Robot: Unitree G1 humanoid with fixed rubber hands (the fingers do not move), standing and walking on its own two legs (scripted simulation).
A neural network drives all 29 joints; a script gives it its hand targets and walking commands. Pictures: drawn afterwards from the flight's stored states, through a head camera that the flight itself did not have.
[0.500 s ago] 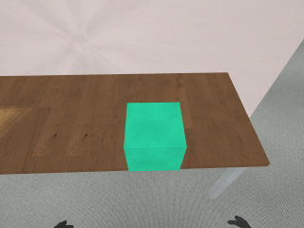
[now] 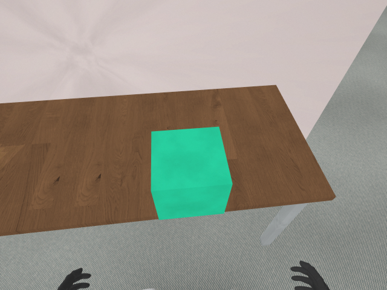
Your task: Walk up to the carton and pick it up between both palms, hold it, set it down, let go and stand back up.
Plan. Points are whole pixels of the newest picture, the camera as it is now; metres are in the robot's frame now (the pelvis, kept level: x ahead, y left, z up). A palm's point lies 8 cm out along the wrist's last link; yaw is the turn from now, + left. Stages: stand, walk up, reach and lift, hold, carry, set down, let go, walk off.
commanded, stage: walk up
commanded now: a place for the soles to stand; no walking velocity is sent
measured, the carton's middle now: (188, 173) +0.40 +0.01 -0.08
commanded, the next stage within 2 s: reach and lift in 0.36 s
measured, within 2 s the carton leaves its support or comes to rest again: neither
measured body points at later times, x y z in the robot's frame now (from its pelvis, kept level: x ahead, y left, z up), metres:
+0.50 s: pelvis -0.02 +0.00 -0.01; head +0.02 -0.01 +0.43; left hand +0.15 +0.25 -0.11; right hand +0.12 -0.28 -0.13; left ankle +0.02 +0.10 -0.72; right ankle +0.01 -0.14 -0.72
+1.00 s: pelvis +0.00 -0.03 +0.02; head +0.01 -0.02 +0.47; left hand +0.18 +0.22 -0.06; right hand +0.15 -0.24 -0.07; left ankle +0.02 +0.10 -0.72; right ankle +0.01 -0.14 -0.72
